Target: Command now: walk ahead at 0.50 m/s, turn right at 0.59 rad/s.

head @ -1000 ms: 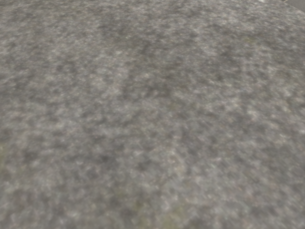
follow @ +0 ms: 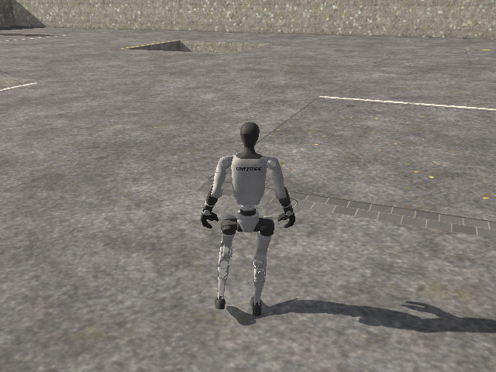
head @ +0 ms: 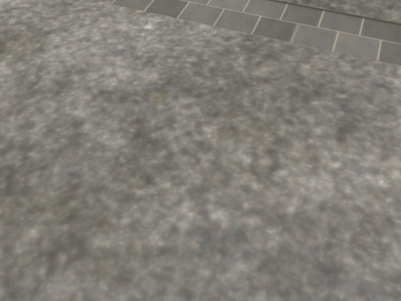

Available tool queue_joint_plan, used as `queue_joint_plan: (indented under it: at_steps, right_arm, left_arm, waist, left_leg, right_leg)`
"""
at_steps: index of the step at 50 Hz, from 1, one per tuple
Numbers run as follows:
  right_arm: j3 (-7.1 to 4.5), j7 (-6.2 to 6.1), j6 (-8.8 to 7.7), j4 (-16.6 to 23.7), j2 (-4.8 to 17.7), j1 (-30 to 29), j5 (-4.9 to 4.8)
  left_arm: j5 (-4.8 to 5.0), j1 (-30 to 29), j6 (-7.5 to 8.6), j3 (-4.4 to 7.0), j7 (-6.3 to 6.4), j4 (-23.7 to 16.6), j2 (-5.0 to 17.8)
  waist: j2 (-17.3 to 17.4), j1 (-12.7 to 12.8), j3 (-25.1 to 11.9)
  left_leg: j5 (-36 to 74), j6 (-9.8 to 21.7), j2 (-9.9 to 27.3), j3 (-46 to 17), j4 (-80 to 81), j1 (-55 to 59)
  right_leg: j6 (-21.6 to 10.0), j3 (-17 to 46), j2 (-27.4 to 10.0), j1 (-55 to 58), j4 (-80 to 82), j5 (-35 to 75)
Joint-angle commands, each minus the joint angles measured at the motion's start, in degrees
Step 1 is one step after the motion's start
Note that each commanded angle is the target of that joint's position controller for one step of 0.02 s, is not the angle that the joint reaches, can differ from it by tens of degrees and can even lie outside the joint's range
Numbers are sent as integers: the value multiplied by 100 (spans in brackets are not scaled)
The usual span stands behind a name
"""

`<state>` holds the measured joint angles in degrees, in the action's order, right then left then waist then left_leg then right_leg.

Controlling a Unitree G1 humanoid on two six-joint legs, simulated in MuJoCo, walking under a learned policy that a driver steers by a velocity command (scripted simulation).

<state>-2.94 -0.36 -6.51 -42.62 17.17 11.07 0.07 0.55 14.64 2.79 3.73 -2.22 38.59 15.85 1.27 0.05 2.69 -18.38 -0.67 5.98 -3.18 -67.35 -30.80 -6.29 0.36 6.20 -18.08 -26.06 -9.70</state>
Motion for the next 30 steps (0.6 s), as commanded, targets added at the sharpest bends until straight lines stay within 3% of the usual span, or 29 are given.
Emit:
queue_joint_plan:
  at_steps: [1,3,6,9,12,15,17,18,19,20,21,22,23,24,25,26,28,30]
  right_arm:
    - [-173,-37,64,330,533,280,107]
    - [-109,-24,92,366,378,19,106]
    - [-26,53,53,418,230,-518,35]
    - [14,153,16,545,224,-1018,-73]
    - [11,269,-5,735,296,-1340,-117]
    - [18,396,-17,865,292,-1339,-125]
    - [-61,408,11,796,447,-827,-107]
    - [-167,381,30,644,611,-171,-87]
    - [-291,329,51,481,875,657,-73]
    - [-448,274,70,480,1504,1307,-13]
    - [-382,278,92,380,1218,1507,-128]
    - [-285,247,131,430,896,1334,-140]
    - [-254,221,169,546,788,966,-98]
    - [-222,222,196,611,717,662,-65]
    - [-183,209,188,695,618,463,-27]
    - [-175,200,198,759,615,334,-12]
    - [-191,159,184,742,653,297,-35]
    - [-233,93,180,668,786,418,-56]
  left_arm:
    - [-3,-166,169,213,96,-430,773]
    - [-13,0,175,184,172,-278,741]
    - [-4,262,173,138,210,-74,705]
    - [-7,510,208,142,199,112,849]
    - [-22,696,190,154,197,319,901]
    - [-16,698,115,181,243,439,963]
    - [-38,486,69,205,282,390,1081]
    - [-42,362,26,199,305,353,1101]
    - [-65,303,23,156,344,275,1035]
    - [-166,835,137,7,326,75,611]
    - [-173,909,280,-99,243,121,408]
    - [17,440,420,-11,143,-18,843]
    - [112,-63,489,-26,108,-178,859]
    - [10,-294,512,-31,120,-237,798]
    - [-105,-266,477,20,158,-246,828]
    - [-146,-152,424,31,177,-250,786]
    - [-182,23,324,12,226,-201,656]
    - [-192,-252,270,-23,276,-282,554]
  waist:
    - [-268,-210,-568]
    - [-355,-103,-466]
    - [-517,206,-363]
    - [-536,475,-149]
    - [-458,584,76]
    - [-474,498,71]
    - [-606,189,-355]
    - [-558,-187,-776]
    - [-399,-588,-1260]
    - [738,-505,-2076]
    - [1435,-480,-2557]
    - [865,-620,-1944]
    - [325,-552,-1247]
    - [-183,-344,-681]
    - [-204,-145,-545]
    - [-44,6,-475]
    - [144,126,-463]
    - [163,67,-372]
  left_leg:
    - [484,-184,132,-61,472,-536]
    - [1150,-283,122,40,1145,-731]
    - [2358,-190,34,153,2409,-558]
    - [2879,-16,-66,229,3098,-535]
    - [2439,212,-120,186,3397,-1080]
    - [1647,462,-278,238,3536,-1180]
    - [1211,659,-639,546,3541,-207]
    - [1320,805,-895,748,3676,746]
    - [1717,1038,-727,372,3715,2139]
    - [1724,1923,706,-1974,3693,4385]
    - [869,2440,1330,-4209,4690,5373]
    - [18,2105,1189,-3833,4911,5042]
    - [88,1895,997,-3115,5002,4201]
    - [612,1787,778,-2602,5153,3283]
    - [1155,1724,596,-2278,5271,2741]
    - [1506,1728,441,-2122,5385,2376]
    - [2074,1780,290,-1763,5479,1938]
    - [2412,1752,154,-1452,5511,1672]
  right_leg:
    - [-1127,1728,-1475,583,1312,1685]
    - [-1020,1323,-1394,618,1378,1982]
    - [-693,871,-1226,742,1375,1774]
    - [-624,893,-1471,1036,1476,1132]
    - [-607,928,-1822,1853,1341,1308]
    - [-469,752,-2024,2448,989,2246]
    - [-298,458,-1906,2429,362,4128]
    - [-177,218,-1711,2289,-463,5035]
    - [23,8,-1490,1545,-1666,4737]
    - [451,-253,-777,-574,-3955,2220]
    - [636,356,-35,-2010,-5120,-2016]
    - [526,817,-442,-2654,-5400,-1827]
    - [465,692,-697,-2737,-5125,-1401]
    - [471,580,-883,-2603,-4576,-1131]
    - [515,576,-1058,-2250,-4122,-908]
    - [591,542,-1103,-1985,-3893,-826]
    - [779,410,-1115,-1794,-3505,-692]
    - [953,318,-1057,-1819,-2891,-203]
